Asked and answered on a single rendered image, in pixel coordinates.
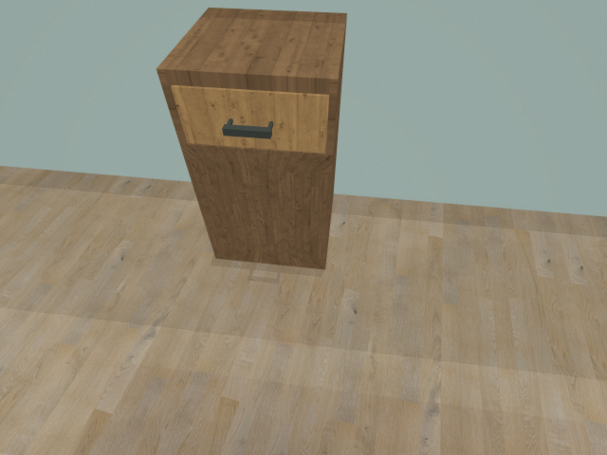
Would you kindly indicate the handle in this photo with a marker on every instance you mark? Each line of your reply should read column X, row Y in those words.
column 247, row 131

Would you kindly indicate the drawer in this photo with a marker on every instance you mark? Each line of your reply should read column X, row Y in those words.
column 299, row 119

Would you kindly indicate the cabinet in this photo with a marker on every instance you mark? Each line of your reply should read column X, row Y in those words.
column 260, row 205

